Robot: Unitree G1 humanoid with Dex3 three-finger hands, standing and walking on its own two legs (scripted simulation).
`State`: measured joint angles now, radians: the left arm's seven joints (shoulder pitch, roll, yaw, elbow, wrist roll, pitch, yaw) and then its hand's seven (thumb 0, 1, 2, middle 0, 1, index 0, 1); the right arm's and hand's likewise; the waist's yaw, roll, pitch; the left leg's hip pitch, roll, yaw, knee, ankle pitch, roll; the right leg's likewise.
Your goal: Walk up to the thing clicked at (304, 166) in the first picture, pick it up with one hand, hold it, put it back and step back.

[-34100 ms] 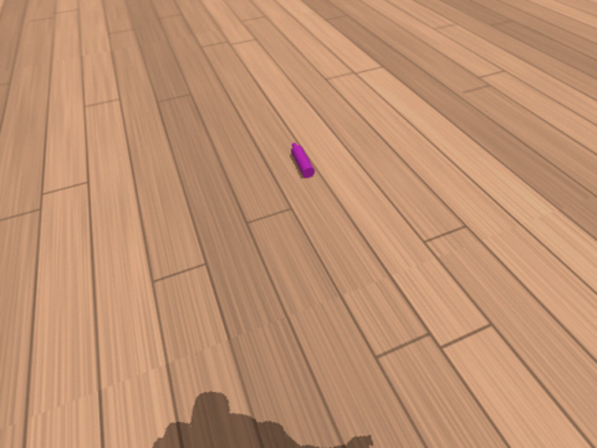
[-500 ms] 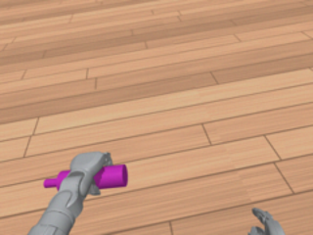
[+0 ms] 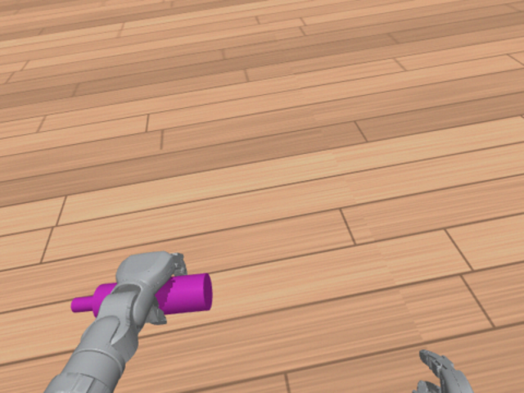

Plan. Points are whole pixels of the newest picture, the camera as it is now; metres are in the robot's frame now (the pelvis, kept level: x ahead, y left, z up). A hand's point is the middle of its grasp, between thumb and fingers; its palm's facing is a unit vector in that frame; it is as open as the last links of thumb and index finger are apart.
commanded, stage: hold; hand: left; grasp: from above
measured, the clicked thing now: (141, 298) +0.30 +0.26 -0.06
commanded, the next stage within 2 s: crouch in 0.16 s
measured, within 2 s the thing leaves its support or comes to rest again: neither
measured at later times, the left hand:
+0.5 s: hand (159, 305) +0.29 +0.23 -0.06, palm faces -0.46 -0.06 -0.89, open 9.5 cm
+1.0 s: hand (183, 316) +0.36 +0.26 -0.29, palm faces -0.41 +0.02 -0.91, open 9.6 cm
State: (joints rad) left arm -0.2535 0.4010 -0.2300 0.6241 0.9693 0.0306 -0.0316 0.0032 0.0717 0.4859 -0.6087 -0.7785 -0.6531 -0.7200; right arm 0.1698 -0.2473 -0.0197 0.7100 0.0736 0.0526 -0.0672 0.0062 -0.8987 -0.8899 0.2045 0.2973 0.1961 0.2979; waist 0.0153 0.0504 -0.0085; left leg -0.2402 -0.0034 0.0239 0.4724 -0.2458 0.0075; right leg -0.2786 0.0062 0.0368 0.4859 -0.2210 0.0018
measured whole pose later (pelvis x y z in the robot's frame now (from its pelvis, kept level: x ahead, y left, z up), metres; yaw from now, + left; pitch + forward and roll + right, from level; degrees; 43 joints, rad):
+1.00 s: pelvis -0.06 +0.01 -0.18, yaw +0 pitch +30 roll -3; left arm -0.74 0.49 -0.06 1.22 1.15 -0.07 0.32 0.00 0.07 0.52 -0.59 -0.78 -0.63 -0.72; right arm 0.25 -0.26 -0.07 0.73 -0.02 0.01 -0.02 0.00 -0.89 -0.89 0.20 0.30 0.20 0.30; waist -0.14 0.04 -0.18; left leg -1.48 0.00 -0.02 1.54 -0.58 0.02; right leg -1.47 0.01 -0.01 1.48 -0.53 0.02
